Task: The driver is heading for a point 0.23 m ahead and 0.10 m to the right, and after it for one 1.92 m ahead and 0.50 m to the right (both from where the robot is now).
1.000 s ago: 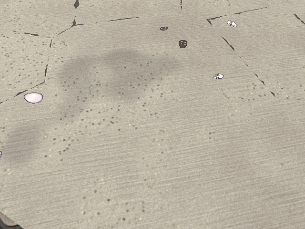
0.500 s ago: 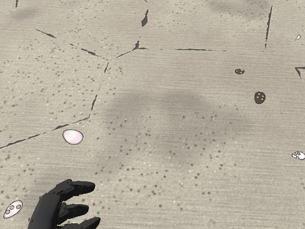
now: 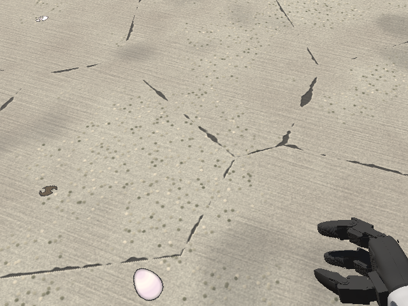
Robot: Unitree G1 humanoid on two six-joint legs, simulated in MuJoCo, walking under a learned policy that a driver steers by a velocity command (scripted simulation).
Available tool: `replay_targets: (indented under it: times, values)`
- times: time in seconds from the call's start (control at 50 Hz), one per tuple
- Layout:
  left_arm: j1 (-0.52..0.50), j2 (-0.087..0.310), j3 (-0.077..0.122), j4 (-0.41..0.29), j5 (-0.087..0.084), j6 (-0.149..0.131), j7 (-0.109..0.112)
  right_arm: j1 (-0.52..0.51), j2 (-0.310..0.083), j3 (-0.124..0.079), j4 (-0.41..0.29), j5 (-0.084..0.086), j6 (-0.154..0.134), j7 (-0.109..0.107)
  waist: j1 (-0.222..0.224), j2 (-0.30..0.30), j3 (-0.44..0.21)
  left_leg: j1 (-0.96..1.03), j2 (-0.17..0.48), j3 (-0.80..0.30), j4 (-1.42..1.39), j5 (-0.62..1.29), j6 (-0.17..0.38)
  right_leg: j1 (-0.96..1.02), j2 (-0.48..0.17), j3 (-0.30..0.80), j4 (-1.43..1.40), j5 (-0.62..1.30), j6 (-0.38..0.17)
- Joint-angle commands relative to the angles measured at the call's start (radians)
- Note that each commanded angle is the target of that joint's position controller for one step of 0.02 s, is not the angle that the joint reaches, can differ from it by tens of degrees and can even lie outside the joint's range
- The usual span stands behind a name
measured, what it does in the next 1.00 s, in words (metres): walks ahead, turning right: left foot, then right foot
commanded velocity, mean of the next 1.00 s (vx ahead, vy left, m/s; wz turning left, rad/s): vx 0.29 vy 0.00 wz -0.46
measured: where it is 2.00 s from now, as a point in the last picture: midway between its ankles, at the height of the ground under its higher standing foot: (249, 184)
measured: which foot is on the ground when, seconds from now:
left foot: up 0.00-0.00, down 0.02-0.38, up 0.40-0.88, down 0.90-1.00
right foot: down 0.00-0.00, up 0.02-0.38, down 0.40-0.92, up 0.94-1.00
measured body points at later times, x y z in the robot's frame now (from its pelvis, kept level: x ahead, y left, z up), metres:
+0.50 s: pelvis +0.35 -0.03 -0.02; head +0.40 -0.05 +0.43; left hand +0.59 +0.18 -0.12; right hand +0.36 -0.32 -0.14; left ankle +0.29 +0.14 -0.61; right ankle +0.46 -0.09 -0.72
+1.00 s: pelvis +0.46 +0.01 +0.02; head +0.48 +0.02 +0.47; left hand +0.71 +0.18 -0.09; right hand +0.41 -0.28 -0.09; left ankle +0.50 +0.09 -0.72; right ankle +0.43 -0.09 -0.68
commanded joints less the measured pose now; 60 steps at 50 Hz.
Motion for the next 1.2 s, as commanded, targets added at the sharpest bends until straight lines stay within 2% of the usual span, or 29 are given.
replay_targets:
  times: [0.02, 0.04, 0.06, 0.08, 0.1, 0.16, 0.22, 0.28, 0.34, 0.38, 0.4, 0.42, 0.44, 0.46, 0.48, 0.52, 0.62, 0.7, 0.78, 0.82, 0.88, 0.9, 0.92, 0.94, 0.96, 1.0, 1.06, 1.12, 1.2]
  values:
    - [-0.150, 0.168, 0.033, -0.116, 0.004, -0.017, 0.007, 0.567, -0.270, -0.113, 0.098, -0.033, -0.004, -0.060, -0.374, 0.027, -0.271, 0.880, 0.181, -0.187, -0.013, -0.355, 0.025, -0.561, -0.050, 0.009, 0.711, 0.587, -0.103]
    - [-0.029, 0.010, 0.000, -0.156, -0.035, -0.009, 0.011, 0.581, -0.329, -0.129, 0.094, -0.056, -0.002, -0.064, -0.274, 0.262, -0.434, 1.040, 0.475, -0.698, -0.180, -0.666, 0.109, -0.810, 0.027, 0.006, 1.070, -0.052, -0.090]
    - [-0.139, 0.109, 0.019, -0.168, -0.020, 0.004, 0.017, 0.517, -0.266, -0.125, 0.087, -0.022, 0.008, -0.064, -0.279, 0.168, -0.341, 0.916, 0.427, -0.783, -0.300, -0.729, 0.106, -0.899, -0.008, 0.023, 1.140, 0.044, -0.106]
    - [-0.232, 0.121, 0.026, -0.178, -0.010, 0.014, 0.017, 0.426, -0.180, -0.104, 0.089, -0.012, 0.001, -0.064, -0.244, 0.089, -0.140, 0.763, 0.384, -0.561, -0.280, -0.461, 0.099, -0.933, -0.054, 0.013, 1.098, 0.134, -0.096]
    - [-0.256, 0.103, 0.024, -0.172, -0.001, 0.024, 0.014, 0.390, -0.135, -0.095, 0.101, -0.011, -0.007, -0.059, -0.213, 0.042, -0.057, 0.656, 0.349, -0.403, -0.260, -0.082, 0.097, -0.902, -0.077, 0.001, 1.060, 0.147, -0.079]
    - [-0.227, 0.051, 0.031, -0.164, 0.023, 0.079, 0.008, 0.392, -0.069, -0.079, 0.141, 0.023, -0.031, -0.051, -0.124, 0.083, 0.001, 0.496, 0.298, -0.099, -0.232, 0.530, 0.069, -0.809, -0.097, -0.017, 0.979, 0.073, -0.033]
    - [-0.346, 0.005, 0.020, -0.255, 0.027, 0.093, -0.016, 0.345, -0.093, -0.084, 0.154, 0.045, -0.040, -0.061, -0.086, 0.157, 0.042, 0.432, 0.271, 0.073, -0.280, 0.681, 0.053, -0.821, -0.089, -0.068, 0.794, 0.211, -0.028]
    - [-0.394, 0.017, 0.011, -0.261, 0.028, 0.085, -0.047, 0.274, -0.105, -0.097, 0.146, 0.056, -0.036, -0.070, -0.079, 0.104, 0.032, 0.355, 0.153, 0.249, -0.259, 0.496, -0.004, -0.578, -0.004, -0.183, 0.418, 0.513, -0.039]
    - [-0.250, 0.073, 0.033, -0.235, 0.042, 0.090, -0.050, 0.298, -0.190, -0.125, 0.139, 0.077, -0.029, -0.076, -0.009, 0.070, -0.086, 0.383, 0.201, 0.243, 0.021, 0.738, -0.023, -0.329, 0.082, -0.223, 0.382, 0.513, -0.100]
    - [-0.051, 0.158, 0.073, -0.182, 0.055, 0.090, -0.020, 0.275, -0.181, -0.126, 0.127, 0.080, -0.007, -0.065, 0.089, -0.002, -0.160, 0.276, 0.162, 0.219, 0.484, 0.366, -0.064, -0.091, 0.076, -0.135, 0.304, 0.544, -0.170]
    - [-0.145, 0.242, 0.093, -0.193, 0.029, 0.093, 0.006, 0.357, -0.100, -0.110, 0.129, 0.055, 0.012, -0.054, 0.003, -0.205, -0.072, 0.083, -0.016, 0.248, 0.822, -0.521, -0.098, -0.048, -0.056, 0.042, 0.276, 1.108, -0.211]
    - [-0.175, 0.350, 0.110, -0.258, 0.019, 0.093, 0.000, 0.538, -0.105, -0.106, 0.080, 0.041, 0.038, -0.065, -0.096, -0.217, -0.266, -0.055, -0.079, 0.074, 1.085, -0.634, -0.140, 0.116, -0.312, 0.468, 0.312, 1.673, -0.407]
    - [-0.215, 0.335, 0.116, -0.297, -0.008, 0.098, -0.001, 0.535, -0.131, -0.100, 0.081, 0.012, 0.051, -0.078, -0.084, -0.082, -0.367, -0.076, -0.022, -0.065, 1.090, -0.521, -0.139, 0.134, -0.335, 0.530, 0.257, 1.556, -0.446]
    - [-0.312, 0.289, 0.109, -0.333, 0.001, 0.113, 0.020, 0.510, -0.141, -0.090, 0.067, 0.018, 0.059, -0.085, -0.098, -0.091, -0.341, -0.126, -0.021, -0.092, 1.045, -0.468, -0.130, 0.039, -0.337, 0.609, 0.146, 0.996, -0.469]
    - [-0.359, 0.206, 0.085, -0.333, 0.001, 0.119, 0.027, 0.423, -0.174, -0.097, 0.066, -0.003, 0.066, -0.089, -0.113, 0.027, -0.221, -0.117, 0.022, -0.103, 0.915, -0.426, -0.127, -0.108, -0.256, 0.568, 0.077, 0.689, -0.405]
    - [-0.372, 0.165, 0.067, -0.304, 0.000, 0.119, 0.027, 0.383, -0.169, -0.099, 0.058, -0.008, 0.096, -0.090, -0.156, 0.032, -0.086, -0.012, 0.031, -0.092, 0.735, -0.389, -0.122, -0.322, -0.168, 0.448, 0.036, 0.667, -0.312]
    - [-0.352, 0.192, 0.077, -0.283, 0.019, 0.107, 0.022, 0.353, -0.106, -0.083, 0.047, 0.016, 0.118, -0.093, -0.149, 0.019, -0.152, 0.094, 0.023, -0.063, 0.524, -0.270, -0.113, -0.394, -0.100, 0.326, 0.109, 0.898, -0.219]
    - [-0.369, 0.153, 0.063, -0.284, 0.021, 0.125, 0.024, 0.305, -0.096, -0.084, 0.039, 0.026, 0.137, -0.086, -0.125, -0.067, -0.132, 0.096, 0.023, -0.053, 0.421, -0.200, -0.099, -0.398, -0.082, 0.329, 0.046, 0.526, -0.148]
    - [-0.375, 0.075, 0.024, -0.264, 0.044, 0.130, 0.020, 0.296, -0.067, -0.074, 0.064, 0.037, 0.137, -0.074, -0.097, -0.113, -0.080, 0.232, 0.017, -0.024, 0.235, -0.238, -0.075, -0.440, -0.092, 0.298, -0.015, 0.246, -0.166]
    - [-0.373, 0.114, 0.028, -0.250, 0.051, 0.132, 0.024, 0.295, -0.091, -0.081, 0.070, 0.047, 0.134, -0.068, -0.091, -0.131, -0.042, 0.274, -0.019, -0.011, 0.151, -0.285, -0.052, -0.435, -0.120, 0.299, -0.003, 0.211, -0.184]
    - [-0.381, 0.161, 0.036, -0.239, 0.026, 0.133, 0.050, 0.347, -0.108, -0.090, 0.082, 0.047, 0.119, -0.066, -0.131, -0.089, -0.018, 0.347, -0.061, -0.014, -0.100, -0.229, -0.014, -0.391, -0.142, 0.275, 0.112, 0.392, -0.156]
    - [-0.376, 0.159, 0.036, -0.239, 0.019, 0.128, 0.058, 0.351, -0.130, -0.094, 0.076, 0.039, 0.109, -0.067, -0.128, -0.046, -0.014, 0.363, -0.022, -0.109, -0.181, -0.163, 0.006, -0.391, -0.120, 0.247, 0.180, 0.406, -0.119]
    - [-0.369, 0.132, 0.032, -0.262, 0.016, 0.124, 0.063, 0.373, -0.198, -0.107, 0.065, 0.025, 0.098, -0.067, -0.113, 0.094, -0.044, 0.395, 0.144, -0.336, -0.253, -0.010, 0.053, -0.434, -0.029, 0.141, 0.360, 0.309, -0.073]
    - [-0.442, 0.125, 0.030, -0.300, 0.017, 0.124, 0.063, 0.363, -0.285, -0.141, 0.072, 0.033, 0.101, -0.056, -0.120, 0.213, 0.053, 0.362, 0.284, -0.532, -0.250, 0.296, 0.178, -0.605, 0.128, -0.027, 0.438, 0.035, -0.015]
    - [-0.478, 0.143, 0.032, -0.311, 0.033, 0.124, 0.064, 0.442, -0.262, -0.146, 0.082, 0.033, 0.101, -0.047, -0.170, 0.178, 0.029, 0.400, 0.321, -0.602, -0.266, 0.416, 0.248, -0.661, 0.116, -0.002, 0.632, -0.123, 0.006]
    - [-0.471, 0.122, 0.031, -0.298, 0.023, 0.128, 0.053, 0.406, -0.225, -0.149, 0.084, 0.042, 0.113, -0.051, -0.134, 0.057, 0.016, 0.414, 0.199, -0.469, -0.228, 0.343, 0.202, -0.691, 0.081, 0.038, 0.762, -0.051, 0.032]
    - [-0.486, 0.109, 0.024, -0.308, 0.024, 0.131, 0.041, 0.383, -0.209, -0.157, 0.065, 0.047, 0.127, -0.052, -0.137, 0.083, -0.037, 0.476, 0.094, -0.417, -0.200, 0.315, 0.142, -0.709, 0.072, 0.020, 0.732, 0.012, 0.058]
    - [-0.557, 0.107, 0.013, -0.334, 0.034, 0.118, 0.016, 0.451, -0.214, -0.170, 0.071, 0.041, 0.132, -0.039, -0.197, 0.135, -0.062, 0.492, 0.061, -0.543, -0.325, -0.472, 0.160, -0.705, 0.065, 0.013, 0.576, 0.003, 0.063]
    - [-0.594, 0.108, 0.008, -0.350, 0.020, 0.080, 0.020, 0.414, -0.236, -0.183, 0.057, 0.031, 0.119, -0.026, -0.192, 0.129, -0.012, 0.380, 0.043, -0.613, -0.314, -0.514, 0.150, -0.569, 0.088, 0.021, 0.363, -0.019, 0.059]
Velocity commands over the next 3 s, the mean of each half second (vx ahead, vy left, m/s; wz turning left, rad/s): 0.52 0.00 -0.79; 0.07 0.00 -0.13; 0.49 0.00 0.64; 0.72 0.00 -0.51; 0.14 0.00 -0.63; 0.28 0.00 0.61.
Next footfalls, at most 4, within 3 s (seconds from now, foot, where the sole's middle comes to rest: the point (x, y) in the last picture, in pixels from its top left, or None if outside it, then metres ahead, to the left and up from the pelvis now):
0.02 left None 0.20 0.12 -0.76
0.40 right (271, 304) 0.49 -0.11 -0.76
0.90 left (217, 282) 0.54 0.07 -0.76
1.28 right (276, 304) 0.49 -0.12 -0.76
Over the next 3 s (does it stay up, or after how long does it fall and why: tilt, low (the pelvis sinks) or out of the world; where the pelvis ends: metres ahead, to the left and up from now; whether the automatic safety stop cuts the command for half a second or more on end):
stays up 1.21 -0.07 0.03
